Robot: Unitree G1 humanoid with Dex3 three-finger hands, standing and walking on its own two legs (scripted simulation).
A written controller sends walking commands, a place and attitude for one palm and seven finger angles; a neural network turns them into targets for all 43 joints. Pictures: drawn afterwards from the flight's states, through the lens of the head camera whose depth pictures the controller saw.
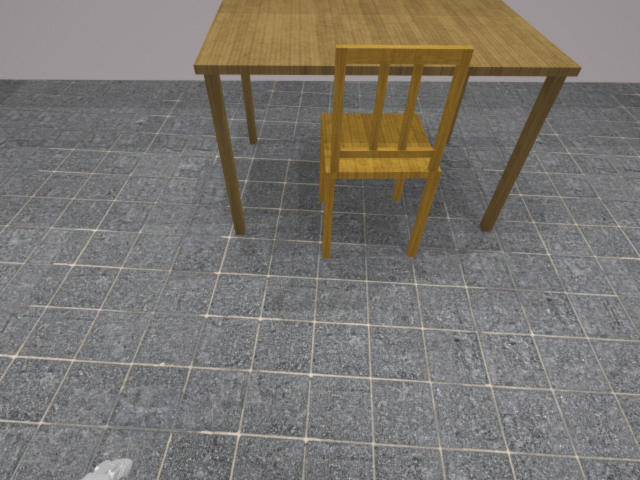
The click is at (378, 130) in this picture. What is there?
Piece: chair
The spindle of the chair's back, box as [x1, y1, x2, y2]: [369, 64, 389, 149]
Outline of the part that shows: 389,64 380,64 369,149 376,149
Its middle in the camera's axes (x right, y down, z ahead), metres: +0.17 -0.39 +1.16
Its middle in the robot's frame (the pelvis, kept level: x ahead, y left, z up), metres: +1.13 -0.12 -0.10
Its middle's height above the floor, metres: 0.67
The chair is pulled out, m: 0.00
